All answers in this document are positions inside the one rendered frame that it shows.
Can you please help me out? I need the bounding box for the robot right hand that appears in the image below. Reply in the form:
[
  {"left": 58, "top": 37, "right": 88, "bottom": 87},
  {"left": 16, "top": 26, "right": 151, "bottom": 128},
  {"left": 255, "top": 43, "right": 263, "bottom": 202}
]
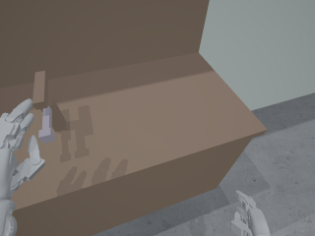
[{"left": 231, "top": 190, "right": 271, "bottom": 236}]

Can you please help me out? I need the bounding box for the tap lever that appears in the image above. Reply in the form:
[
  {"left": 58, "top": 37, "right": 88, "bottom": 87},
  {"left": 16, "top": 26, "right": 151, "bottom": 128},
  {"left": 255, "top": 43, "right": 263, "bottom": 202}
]
[{"left": 38, "top": 106, "right": 55, "bottom": 144}]

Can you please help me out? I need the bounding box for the left robot forearm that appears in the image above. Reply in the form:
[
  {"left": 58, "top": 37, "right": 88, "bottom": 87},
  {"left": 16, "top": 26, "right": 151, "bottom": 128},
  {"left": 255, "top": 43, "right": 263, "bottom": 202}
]
[{"left": 0, "top": 200, "right": 18, "bottom": 236}]

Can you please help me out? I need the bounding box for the counter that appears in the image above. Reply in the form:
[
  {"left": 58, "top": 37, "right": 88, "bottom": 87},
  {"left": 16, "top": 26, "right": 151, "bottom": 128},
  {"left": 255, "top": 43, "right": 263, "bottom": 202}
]
[{"left": 0, "top": 0, "right": 268, "bottom": 236}]

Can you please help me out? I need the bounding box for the robot left hand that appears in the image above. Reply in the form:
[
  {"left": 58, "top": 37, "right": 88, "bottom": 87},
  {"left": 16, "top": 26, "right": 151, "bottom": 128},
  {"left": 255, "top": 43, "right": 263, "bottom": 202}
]
[{"left": 0, "top": 98, "right": 45, "bottom": 201}]

